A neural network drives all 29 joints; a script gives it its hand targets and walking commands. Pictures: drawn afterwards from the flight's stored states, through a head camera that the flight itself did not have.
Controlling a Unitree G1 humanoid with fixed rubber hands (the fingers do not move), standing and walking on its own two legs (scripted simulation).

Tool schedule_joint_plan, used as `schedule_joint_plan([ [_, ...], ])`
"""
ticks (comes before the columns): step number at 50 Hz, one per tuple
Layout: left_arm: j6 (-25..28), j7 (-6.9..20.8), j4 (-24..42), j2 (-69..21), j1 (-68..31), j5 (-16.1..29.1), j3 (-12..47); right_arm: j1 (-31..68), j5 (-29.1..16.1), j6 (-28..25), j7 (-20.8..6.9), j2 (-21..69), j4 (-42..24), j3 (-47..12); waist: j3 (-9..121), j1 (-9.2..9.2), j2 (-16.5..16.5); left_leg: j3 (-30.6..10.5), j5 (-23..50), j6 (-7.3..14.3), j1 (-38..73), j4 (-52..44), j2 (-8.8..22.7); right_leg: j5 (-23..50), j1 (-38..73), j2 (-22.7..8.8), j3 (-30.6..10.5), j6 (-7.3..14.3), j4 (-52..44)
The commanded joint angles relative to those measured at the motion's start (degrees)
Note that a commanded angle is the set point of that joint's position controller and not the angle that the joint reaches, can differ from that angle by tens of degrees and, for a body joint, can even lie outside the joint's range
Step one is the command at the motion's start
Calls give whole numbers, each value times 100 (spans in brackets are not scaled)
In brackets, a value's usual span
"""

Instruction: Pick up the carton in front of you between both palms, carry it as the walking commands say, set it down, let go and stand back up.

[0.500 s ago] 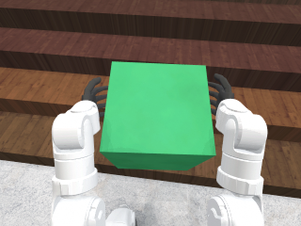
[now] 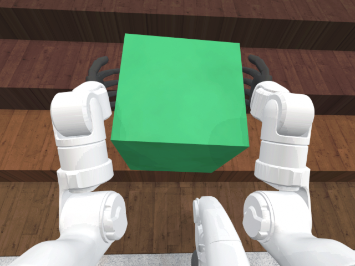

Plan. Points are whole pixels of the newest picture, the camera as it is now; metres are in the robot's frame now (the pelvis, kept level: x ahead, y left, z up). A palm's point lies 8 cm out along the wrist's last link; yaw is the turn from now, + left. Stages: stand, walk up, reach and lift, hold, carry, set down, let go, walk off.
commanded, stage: carry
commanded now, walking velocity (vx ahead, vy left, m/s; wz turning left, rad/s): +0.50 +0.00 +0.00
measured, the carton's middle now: (176, 116) +0.40 -0.02 +0.06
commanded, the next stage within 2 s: none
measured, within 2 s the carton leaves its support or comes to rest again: neither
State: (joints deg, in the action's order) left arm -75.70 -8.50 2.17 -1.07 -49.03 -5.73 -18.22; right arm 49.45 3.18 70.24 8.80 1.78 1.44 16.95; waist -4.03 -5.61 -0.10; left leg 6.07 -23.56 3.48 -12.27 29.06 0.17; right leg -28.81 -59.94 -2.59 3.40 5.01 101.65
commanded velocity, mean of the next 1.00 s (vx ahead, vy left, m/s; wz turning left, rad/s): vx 0.50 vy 0.00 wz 0.00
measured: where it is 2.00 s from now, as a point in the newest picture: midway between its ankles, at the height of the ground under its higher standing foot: outside the picture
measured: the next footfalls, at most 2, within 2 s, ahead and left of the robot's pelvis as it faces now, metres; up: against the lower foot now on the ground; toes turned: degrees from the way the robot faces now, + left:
right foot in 0.14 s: +0.33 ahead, -0.14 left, +0.16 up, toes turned -2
left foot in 0.60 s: +0.67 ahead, +0.02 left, +0.32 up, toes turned +6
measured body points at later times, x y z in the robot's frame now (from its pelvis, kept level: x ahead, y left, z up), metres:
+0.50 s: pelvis +0.39 -0.08 +0.18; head +0.46 -0.09 +0.62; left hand +0.77 +0.13 +0.34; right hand +0.82 -0.16 +0.32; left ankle +0.46 +0.02 -0.32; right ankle +0.29 -0.15 -0.57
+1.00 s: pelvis +0.74 -0.13 +0.35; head +0.74 -0.12 +0.80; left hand +1.16 -0.04 +0.54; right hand +1.11 -0.33 +0.56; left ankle +0.64 +0.01 -0.40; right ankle +0.90 -0.27 -0.22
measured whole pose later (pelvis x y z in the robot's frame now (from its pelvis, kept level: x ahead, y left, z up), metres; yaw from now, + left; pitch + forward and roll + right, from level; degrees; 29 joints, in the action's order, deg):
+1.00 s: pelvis +0.74 -0.13 +0.35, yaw -4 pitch +4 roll -3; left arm -79.3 -5.7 -19.0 2.0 -60.9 -11.5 -23.0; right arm 66.1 2.5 78.6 14.4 -1.8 27.8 17.7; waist 4.6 -7.2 1.4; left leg 5.7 -13.3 1.9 -2.5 15.0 7.3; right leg -24.0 -62.9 -4.4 6.5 8.0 80.0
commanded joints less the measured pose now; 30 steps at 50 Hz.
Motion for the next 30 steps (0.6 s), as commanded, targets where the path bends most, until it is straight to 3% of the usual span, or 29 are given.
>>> schedule_joint_plan([
  [1,269,1004,203,-5446,-4417,1964,3799,4542,-2869,291,-1597,6010,-630,-4080,2237,-590,337,-2170,5530,1127,5285,-295,1844,-2395,-4281,35,-39,198,1606],
  [2,232,1007,0,-5374,-4113,1923,3725,4301,-2831,320,-1597,5881,-471,-4048,2154,-555,299,-1884,5677,920,5110,-388,1678,-2663,-3937,-43,-56,237,716],
  [3,203,1007,-173,-5190,-3725,1789,3633,3971,-2770,339,-1612,5710,-260,-3937,2237,-228,443,-1300,5306,631,4220,-840,1490,-2085,-2495,-245,38,269,-883],
  [4,167,985,-177,-5005,-3609,1770,3618,3826,-2823,361,-1641,5786,-271,-3864,2757,429,376,-427,7456,477,1801,-1302,994,-594,1328,114,687,351,-3306],
  [5,175,949,20,-4999,-3966,1772,3666,3971,-2957,375,-1697,5882,-446,-3836,3396,1068,1398,-276,9615,508,604,-590,958,344,4125,840,1132,373,-3475],
  [6,179,978,-60,-5281,-3660,1765,3688,4194,-2990,419,-1745,5921,-640,-3809,3947,1959,1501,64,10972,469,-207,1159,809,1641,5692,1288,1353,287,-4178],
  [7,227,1048,164,-5628,-3845,1954,3875,4670,-2878,421,-1735,5962,-868,-3812,4384,2525,413,-393,6931,32,-899,3947,220,2702,6639,843,-534,695,-5712],
  [8,271,1131,327,-5607,-3784,2234,3938,4270,-2811,440,-1702,6042,-812,-3901,4914,1979,-1966,-905,566,-520,-2163,6901,-1394,5897,7453,-1125,-4511,1518,-7260],
  [9,344,1167,676,-5883,-3766,2495,4227,4014,-2599,426,-1628,5995,-803,-3710,5894,1495,-1455,-1987,915,-130,-1972,8508,-1306,6432,7379,-1414,-5230,1879,-6964],
  [10,319,1247,976,-6217,-4108,2862,4384,3726,-2359,375,-1557,5691,-760,-3626,5900,1208,-813,-2189,1063,-74,-2200,8631,-999,5530,7584,-1325,-4588,1593,-6780],
  [11,378,1317,1370,-6540,-4541,3125,4556,3893,-2213,300,-1487,5652,-1109,-3606,5315,1259,-791,-1855,921,-18,-2692,8333,-776,4848,7414,-1058,-3904,1108,-6748],
  [12,431,1373,1437,-6627,-4641,3248,4670,4072,-2114,263,-1431,5644,-1352,-3605,4744,1210,-1030,-1557,789,23,-3213,8223,-569,4644,7216,-831,-3651,961,-6734],
  [13,459,1436,1484,-6745,-4653,3398,4790,4048,-1990,227,-1389,5666,-1458,-3631,4524,1179,-875,-1468,696,145,-3676,8393,-477,4178,7255,-861,-3409,1016,-6822],
  [14,448,1500,1418,-6857,-4637,3519,4932,3900,-1792,172,-1343,5554,-1454,-3585,4436,1261,-578,-1416,422,269,-4184,8362,-447,3612,7595,-862,-3165,1031,-6901],
  [16,449,1576,1111,-6894,-4437,3571,5053,3582,-1536,82,-1295,5246,-1349,-3619,4047,1442,84,-983,25,355,-4605,7489,-276,4556,7805,-875,-2772,1008,-7120],
  [18,500,1662,867,-6835,-4480,3575,5046,3428,-1349,-29,-1303,5188,-1077,-3631,3687,1379,411,-624,-249,309,-5046,6725,-97,5682,8108,-1093,-2554,1048,-7229],
  [19,512,1700,641,-6831,-4275,3519,5019,3185,-1259,-54,-1299,5009,-859,-3560,3679,1444,371,-328,-188,310,-5276,6703,-39,6691,8333,-1018,-2439,952,-7214],
  [20,505,1736,470,-6739,-4187,3497,4942,3046,-1186,-51,-1289,5004,-626,-3558,3611,1524,-132,-34,-403,360,-5741,7253,-178,7240,8560,-1063,-2396,991,-7311],
  [21,486,1770,341,-6596,-4183,3432,4798,2987,-1135,-22,-1278,5019,-336,-3576,3490,1605,-455,-16,-785,408,-6394,7719,-156,7127,8898,-1099,-2417,1134,-7381],
  [22,447,1803,140,-6504,-4126,3346,4624,3120,-1112,-14,-1248,4921,-283,-3491,3247,1634,-527,-35,-1124,441,-7011,7961,-101,6960,9122,-1055,-2476,1158,-7447],
  [23,365,1842,-225,-6428,-4184,3321,4365,3229,-1007,37,-1193,4837,-67,-3464,2906,1508,-457,120,-1496,480,-7350,7749,-81,7171,9161,-737,-2289,994,-7475],
  [24,298,1871,-544,-6325,-4056,3300,4161,3272,-974,116,-1132,4769,94,-3360,2582,1524,-591,486,-1756,508,-7222,6951,-90,7785,8930,-538,-2088,908,-7751],
  [25,243,1874,-653,-6207,-3971,3308,4022,3339,-1096,183,-1084,4650,159,-3237,2550,1184,-277,476,-1483,544,-5121,4877,-13,8380,7311,-387,-1483,707,-8145],
  [26,202,1880,-776,-6126,-4082,3232,3854,3600,-1121,271,-1046,4697,279,-3309,2806,710,-835,753,-288,574,-2449,3535,-318,9728,5492,-240,-956,522,-8359],
  [27,143,1875,-964,-6089,-4019,3167,3719,3924,-1274,310,-1040,4627,259,-3273,3263,455,-1106,1205,591,545,-632,3394,-737,11089,4566,-461,-795,502,-7857],
  [28,97,1864,-1014,-6104,-4129,3143,3608,4233,-1442,365,-1041,4774,-10,-3400,3806,-202,-1484,887,1448,602,733,2886,-636,11359,4231,-638,-711,319,-6640],
  [29,16,1836,-927,-5964,-4534,3035,3498,4415,-1678,436,-1080,5089,-34,-3661,4419,-907,-960,-486,2332,1049,1941,1425,-222,9310,3857,-316,-675,-83,-4121],
  [30,-135,1831,-1418,-6056,-4109,2777,3263,4311,-1938,484,-1130,5209,195,-3614,4545,-553,794,-3168,4760,1948,2643,-24,1163,2039,2724,1063,-539,-581,-1101],
])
